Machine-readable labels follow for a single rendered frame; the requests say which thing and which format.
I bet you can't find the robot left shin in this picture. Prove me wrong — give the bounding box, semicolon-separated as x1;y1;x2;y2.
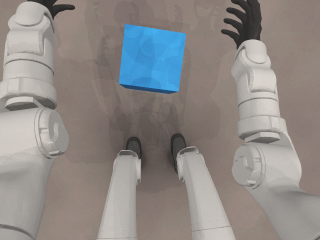
113;150;138;168

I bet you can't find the robot left upper arm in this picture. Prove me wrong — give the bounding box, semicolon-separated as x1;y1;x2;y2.
0;107;69;240

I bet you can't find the left robot thigh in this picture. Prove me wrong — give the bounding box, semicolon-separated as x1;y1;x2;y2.
96;155;141;240

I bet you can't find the carton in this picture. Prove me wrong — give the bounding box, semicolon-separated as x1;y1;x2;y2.
119;24;186;94

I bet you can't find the left robot forearm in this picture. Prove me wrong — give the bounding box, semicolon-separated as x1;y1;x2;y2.
0;1;57;113

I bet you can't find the robot right upper arm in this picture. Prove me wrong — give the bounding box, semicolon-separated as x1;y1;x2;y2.
231;142;320;240

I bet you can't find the robot right hand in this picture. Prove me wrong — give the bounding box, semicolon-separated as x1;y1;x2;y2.
221;0;262;50

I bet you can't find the right robot forearm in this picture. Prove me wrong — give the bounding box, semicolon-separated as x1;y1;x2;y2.
231;39;302;175

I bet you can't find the robot left hand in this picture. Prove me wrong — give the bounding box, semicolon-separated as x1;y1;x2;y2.
27;0;75;21

